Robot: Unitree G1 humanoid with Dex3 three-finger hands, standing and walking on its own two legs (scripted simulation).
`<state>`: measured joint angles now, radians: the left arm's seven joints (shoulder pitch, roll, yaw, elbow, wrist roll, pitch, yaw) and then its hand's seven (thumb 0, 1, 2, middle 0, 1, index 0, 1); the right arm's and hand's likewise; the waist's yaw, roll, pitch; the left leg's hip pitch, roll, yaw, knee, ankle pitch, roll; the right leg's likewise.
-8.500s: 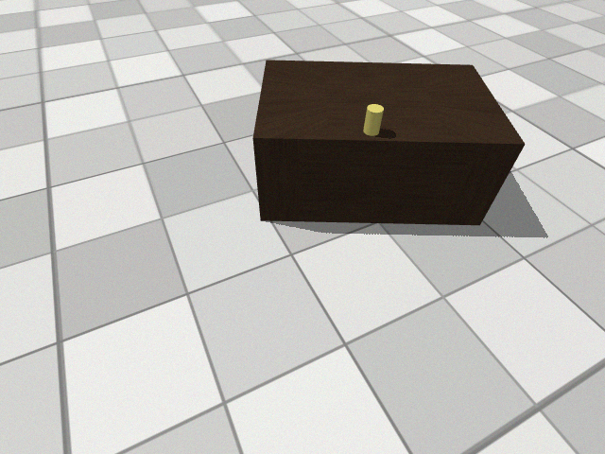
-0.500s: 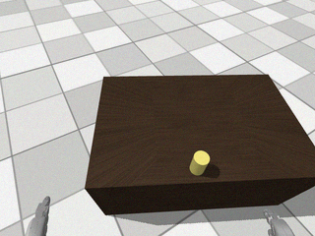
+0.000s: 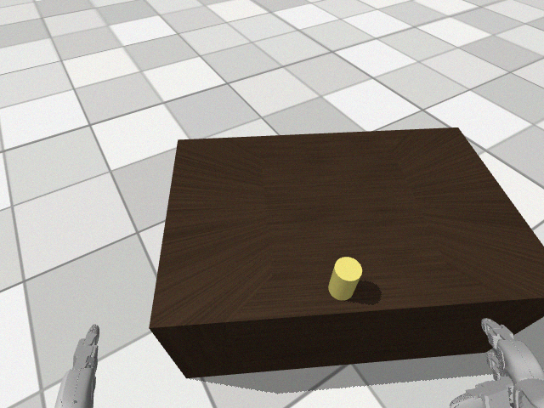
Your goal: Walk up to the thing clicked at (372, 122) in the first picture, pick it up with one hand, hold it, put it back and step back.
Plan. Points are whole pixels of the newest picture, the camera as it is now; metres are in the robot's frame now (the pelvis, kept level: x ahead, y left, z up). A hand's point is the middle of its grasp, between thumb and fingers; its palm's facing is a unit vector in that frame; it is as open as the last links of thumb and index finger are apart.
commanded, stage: go down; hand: right
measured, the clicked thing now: (344, 279) +0.44 -0.17 -0.23
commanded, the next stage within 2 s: approach in 1.54 s
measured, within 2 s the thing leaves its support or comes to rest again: neither
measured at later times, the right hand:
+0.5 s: hand (495, 279) +0.31 -0.33 +0.02, palm faces +0.13 +0.98 -0.15, open 17.5 cm
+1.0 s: hand (507, 243) +0.35 -0.35 +0.06, palm faces +0.13 +0.99 -0.09, open 17.4 cm
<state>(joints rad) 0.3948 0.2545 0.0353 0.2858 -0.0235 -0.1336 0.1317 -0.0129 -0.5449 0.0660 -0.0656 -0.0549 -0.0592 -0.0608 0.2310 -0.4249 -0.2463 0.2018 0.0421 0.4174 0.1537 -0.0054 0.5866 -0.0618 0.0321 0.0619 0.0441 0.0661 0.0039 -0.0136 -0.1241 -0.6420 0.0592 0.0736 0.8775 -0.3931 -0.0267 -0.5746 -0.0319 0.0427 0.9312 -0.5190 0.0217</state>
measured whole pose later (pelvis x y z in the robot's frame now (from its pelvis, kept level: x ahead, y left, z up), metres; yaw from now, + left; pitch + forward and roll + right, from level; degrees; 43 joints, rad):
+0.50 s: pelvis -0.02 -0.01 +0.01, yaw +2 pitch +8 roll +2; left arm 0.34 0.28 -0.01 0.43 -0.01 -0.22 0.12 -0.01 -0.54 0.07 -0.06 -0.05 -0.06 -0.06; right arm -0.27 -0.62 -0.44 0.78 0.09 0.12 0.38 -0.01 0.54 -0.06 0.04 0.06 0.04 0.06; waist 0.05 0.01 -0.06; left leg -0.60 0.04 0.05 0.76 -0.30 -0.03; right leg -0.54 -0.04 0.01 0.84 -0.45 0.01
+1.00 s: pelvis +0.00 -0.01 +0.02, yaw +2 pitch +11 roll +2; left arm 0.30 0.27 -0.02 0.48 0.00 -0.22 0.12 -0.01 -0.53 0.06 -0.06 -0.05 -0.06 -0.05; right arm -0.43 -0.72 -0.51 1.03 0.12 -0.08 0.49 -0.01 0.52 -0.04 0.06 0.04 0.05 0.05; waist 0.07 0.01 -0.08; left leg -0.60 0.03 0.06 0.70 -0.28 -0.03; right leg -0.55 -0.05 0.02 0.81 -0.45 0.01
